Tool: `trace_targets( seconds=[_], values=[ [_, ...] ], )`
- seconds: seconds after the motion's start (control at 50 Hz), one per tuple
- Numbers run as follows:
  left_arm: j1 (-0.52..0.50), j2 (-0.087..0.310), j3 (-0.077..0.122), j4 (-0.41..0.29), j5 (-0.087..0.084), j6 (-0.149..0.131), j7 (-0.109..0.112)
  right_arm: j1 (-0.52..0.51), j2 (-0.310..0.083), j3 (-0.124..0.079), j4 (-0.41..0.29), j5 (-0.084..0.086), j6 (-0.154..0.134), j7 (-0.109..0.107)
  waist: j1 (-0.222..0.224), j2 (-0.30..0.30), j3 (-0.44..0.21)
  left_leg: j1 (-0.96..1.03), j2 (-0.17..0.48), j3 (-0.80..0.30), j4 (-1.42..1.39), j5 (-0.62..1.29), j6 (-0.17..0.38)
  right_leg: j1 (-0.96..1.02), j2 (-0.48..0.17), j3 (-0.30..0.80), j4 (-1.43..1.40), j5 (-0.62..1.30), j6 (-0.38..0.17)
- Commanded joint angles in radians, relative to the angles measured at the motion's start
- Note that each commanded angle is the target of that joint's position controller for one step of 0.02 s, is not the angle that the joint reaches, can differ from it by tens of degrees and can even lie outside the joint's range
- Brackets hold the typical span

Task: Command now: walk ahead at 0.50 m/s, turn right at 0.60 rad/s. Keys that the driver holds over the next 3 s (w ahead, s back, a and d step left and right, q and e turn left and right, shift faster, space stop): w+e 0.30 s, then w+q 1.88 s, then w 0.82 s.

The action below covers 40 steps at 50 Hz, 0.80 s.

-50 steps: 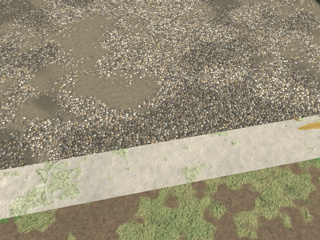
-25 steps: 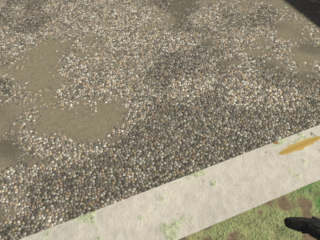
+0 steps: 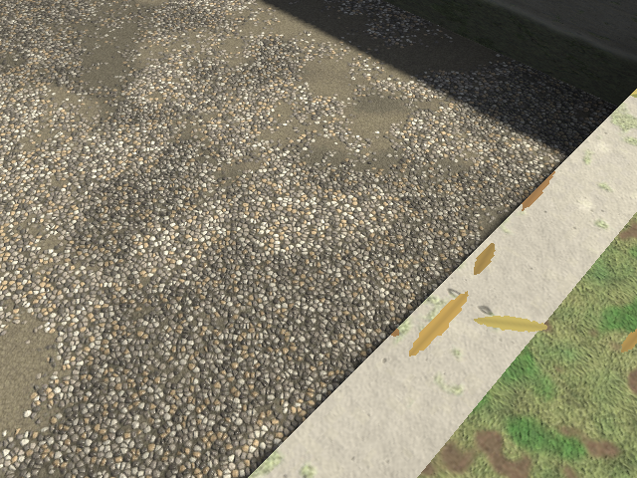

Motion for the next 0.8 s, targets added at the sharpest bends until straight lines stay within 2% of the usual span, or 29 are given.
trace_targets(
  seconds=[0.02, 0.08, 0.12, 0.14, 0.16, 0.18, 0.2, 0.22, 0.24, 0.26, 0.28, 0.3, 0.32, 0.34, 0.42, 0.48, 0.52, 0.54, 0.58, 0.62, 0.64, 0.66, 0.68, 0.7, 0.72, 0.74, 0.76, 0.78, 0.8],
  values=[
    [-0.055, 0.008, -0.013, -0.064, 0.008, -0.014, -0.029, -0.089, -0.163, -0.037, -0.085, 0.009, -0.003, -0.009, 0.006, 0.113, 0.004, 0.003, 0.264, -0.093, -0.138, 0.221, 0.159, 0.040, -0.016, -0.050, -0.165, 0.100, -0.003],
    [-0.119, 0.018, -0.017, -0.079, 0.005, -0.008, -0.045, -0.053, -0.202, -0.047, -0.071, 0.028, 0.017, -0.010, -0.021, 0.120, 0.041, 0.018, 0.295, -0.051, -0.123, 0.200, 0.145, 0.097, 0.000, -0.111, -0.254, 0.036, -0.019],
    [-0.117, 0.039, -0.009, -0.082, 0.007, -0.002, -0.051, -0.045, -0.228, -0.054, -0.061, 0.045, 0.035, -0.009, -0.008, 0.125, 0.047, 0.076, 0.329, -0.041, -0.079, 0.255, 0.129, 0.118, 0.020, -0.136, -0.300, -0.059, -0.046],
    [-0.076, 0.062, 0.001, -0.074, 0.007, 0.002, -0.052, -0.058, -0.239, -0.056, -0.067, 0.053, 0.044, -0.008, 0.021, 0.131, 0.025, 0.094, 0.330, -0.021, -0.019, 0.365, 0.110, 0.187, 0.044, -0.156, -0.331, -0.089, -0.067],
    [0.049, 0.093, 0.025, -0.034, 0.009, 0.003, -0.049, -0.089, -0.232, -0.051, -0.071, 0.060, 0.053, -0.008, 0.097, 0.112, -0.041, 0.076, 0.298, 0.026, 0.141, 0.510, 0.080, 0.358, 0.094, -0.191, -0.393, -0.046, -0.094],
    [0.217, 0.170, 0.066, 0.026, -0.003, 0.001, -0.035, -0.077, -0.186, -0.030, -0.077, 0.050, 0.054, -0.007, 0.168, 0.048, -0.160, -0.018, 0.235, 0.069, 0.392, 0.489, 0.031, 0.623, 0.146, -0.182, -0.425, 0.004, -0.132],
    [0.291, 0.294, 0.093, 0.039, -0.014, 0.004, -0.017, -0.057, -0.079, 0.005, -0.117, 0.006, 0.047, -0.012, 0.148, -0.203, -0.207, -0.331, 0.122, 0.082, 0.777, -0.112, -0.049, 0.837, -0.082, 0.250, -0.513, -0.075, -0.264],
    [0.251, 0.299, 0.079, 0.003, -0.010, -0.018, -0.033, -0.098, -0.067, 0.018, -0.176, 0.029, 0.024, -0.016, 0.121, -0.224, -0.328, -0.566, -0.045, -0.159, 1.006, -0.417, -0.083, 0.932, -0.229, 0.746, -0.726, -0.410, -0.427],
    [0.191, 0.205, 0.052, 0.005, -0.012, -0.042, -0.046, -0.182, -0.155, 0.002, -0.186, 0.067, -0.002, -0.011, 0.145, -0.065, -0.201, -0.654, 0.007, -0.232, 1.010, -0.335, -0.075, 0.850, -0.230, 0.655, -0.783, -0.396, -0.381],
    [0.194, 0.168, 0.041, 0.036, -0.011, -0.056, -0.049, -0.166, -0.147, 0.003, -0.182, 0.066, -0.019, -0.005, 0.115, -0.082, -0.133, -0.663, 0.048, -0.224, 0.982, -0.284, -0.046, 0.791, -0.198, 0.549, -0.747, -0.355, -0.349],
    [0.155, 0.141, 0.033, 0.038, -0.008, -0.061, -0.049, -0.159, -0.144, 0.001, -0.166, 0.042, -0.030, -0.009, 0.091, -0.015, -0.093, -0.630, 0.088, -0.229, 0.927, -0.225, -0.031, 0.714, -0.156, 0.460, -0.720, -0.275, -0.313],
    [0.118, 0.117, 0.025, 0.030, 0.000, -0.066, -0.047, -0.167, -0.153, -0.006, -0.166, 0.023, -0.033, -0.008, 0.074, -0.041, -0.076, -0.582, 0.099, -0.232, 0.876, -0.162, -0.021, 0.645, -0.112, 0.387, -0.709, -0.192, -0.296],
    [0.093, 0.082, 0.011, 0.025, 0.013, -0.068, -0.042, -0.129, -0.151, -0.009, -0.144, 0.026, -0.026, 0.001, 0.052, -0.052, -0.077, -0.531, 0.110, -0.230, 0.857, -0.108, -0.019, 0.602, -0.091, 0.331, -0.720, -0.154, -0.285],
    [0.086, 0.072, 0.006, 0.030, 0.013, -0.072, -0.038, -0.113, -0.146, -0.009, -0.129, 0.030, -0.019, 0.010, 0.045, -0.054, -0.081, -0.505, 0.111, -0.220, 0.822, -0.084, -0.024, 0.589, -0.091, 0.299, -0.737, -0.089, -0.289],
    [0.127, 0.089, -0.002, 0.076, 0.021, -0.093, -0.024, -0.178, -0.099, 0.006, -0.127, 0.026, 0.007, 0.008, 0.066, -0.028, -0.012, -0.506, 0.107, -0.202, 0.639, 0.061, -0.035, 0.536, -0.081, 0.158, -0.758, 0.090, -0.267],
    [0.152, 0.095, -0.011, 0.103, 0.040, -0.092, -0.011, -0.264, -0.066, 0.024, -0.151, 0.019, 0.004, 0.009, 0.102, -0.042, 0.038, -0.505, 0.080, -0.187, 0.489, 0.224, -0.016, 0.514, -0.070, 0.082, -0.750, 0.136, -0.238],
    [0.175, 0.097, -0.016, 0.123, 0.040, -0.091, -0.011, -0.276, -0.056, 0.031, -0.158, 0.029, 0.002, 0.015, 0.114, -0.030, 0.039, -0.490, 0.060, -0.185, 0.411, 0.267, 0.003, 0.537, -0.078, 0.052, -0.729, 0.157, -0.227],
    [0.198, 0.119, -0.010, 0.128, 0.029, -0.098, -0.012, -0.267, -0.060, 0.027, -0.165, 0.008, 0.000, 0.024, 0.125, 0.010, 0.010, -0.397, 0.007, -0.138, 0.407, 0.312, 0.011, 0.490, -0.062, 0.012, -0.705, 0.245, -0.226],
    [0.204, 0.128, -0.011, 0.148, 0.029, -0.101, -0.015, -0.272, -0.052, 0.025, -0.184, 0.020, 0.003, 0.031, 0.121, -0.030, 0.020, -0.370, -0.012, -0.130, 0.406, 0.253, 0.026, 0.495, -0.080, -0.002, -0.684, 0.318, -0.220],
    [0.158, 0.127, -0.009, 0.133, 0.023, -0.095, -0.020, -0.250, -0.059, 0.021, -0.212, 0.032, 0.005, 0.042, 0.091, -0.060, 0.029, -0.317, -0.046, -0.101, 0.387, 0.117, 0.049, 0.498, -0.080, -0.008, -0.631, 0.389, -0.217],
    [0.134, 0.127, -0.008, 0.122, 0.023, -0.093, -0.015, -0.189, -0.086, 0.009, -0.209, 0.031, 0.006, 0.041, 0.051, -0.055, 0.006, -0.259, -0.069, -0.091, 0.352, 0.081, 0.065, 0.517, -0.075, -0.018, -0.558, 0.524, -0.206],
    [0.095, 0.133, -0.008, 0.118, 0.019, -0.087, -0.010, -0.059, -0.094, -0.003, -0.179, 0.028, 0.015, 0.034, -0.031, -0.071, -0.029, -0.177, -0.081, -0.078, 0.280, 0.058, 0.091, 0.540, -0.050, -0.060, -0.380, 0.685, -0.181],
    [0.039, 0.153, -0.003, 0.099, 0.001, -0.080, 0.003, 0.122, -0.098, -0.009, -0.133, 0.025, 0.010, 0.028, -0.125, -0.010, -0.120, -0.006, -0.041, -0.159, 0.143, 0.132, 0.128, 0.498, -0.034, -0.080, -0.162, 0.650, -0.167],
    [0.046, 0.121, -0.010, 0.071, 0.029, -0.088, 0.012, 0.229, -0.195, -0.022, -0.117, 0.023, 0.017, 0.019, -0.129, 0.211, -0.185, 0.157, 0.144, -0.461, 0.142, 0.377, 0.198, 0.304, 0.080, -0.153, 0.267, 0.196, -0.101],
    [0.185, 0.069, -0.027, 0.020, 0.035, -0.112, -0.016, 0.151, -0.220, -0.004, -0.186, 0.006, 0.010, 0.025, 0.011, 0.377, -0.338, 0.376, 0.346, -0.980, 0.052, 0.304, 0.418, -0.022, 0.225, -0.011, 0.521, -0.382, -0.050],
    [0.106, 0.138, -0.014, 0.009, 0.010, -0.122, -0.026, 0.150, -0.157, 0.003, -0.190, 0.034, 0.016, 0.007, -0.040, 0.310, -0.296, 0.356, 0.370, -1.017, -0.027, 0.109, 0.428, -0.171, 0.172, 0.085, 0.578, -0.337, -0.035],
    [-0.016, 0.157, -0.010, -0.032, -0.011, -0.112, -0.021, 0.106, -0.111, 0.020, -0.210, 0.020, 0.023, -0.004, -0.040, 0.195, -0.158, 0.264, 0.329, -0.884, -0.008, 0.086, 0.378, -0.253, 0.154, 0.055, 0.636, -0.288, -0.028],
    [-0.059, 0.156, -0.016, -0.068, 0.017, -0.095, -0.008, 0.034, -0.122, 0.026, -0.237, 0.001, 0.027, -0.015, 0.003, 0.009, -0.076, 0.089, 0.286, -0.759, -0.017, 0.182, 0.339, -0.210, 0.114, 0.048, 0.568, -0.205, -0.031],
    [-0.050, 0.148, -0.020, -0.085, 0.046, -0.070, 0.009, -0.014, -0.142, 0.029, -0.259, -0.009, 0.025, -0.022, 0.046, -0.002, -0.052, -0.053, 0.233, -0.682, -0.027, 0.300, 0.310, -0.132, 0.098, 0.035, 0.491, -0.160, -0.022]
  ],
)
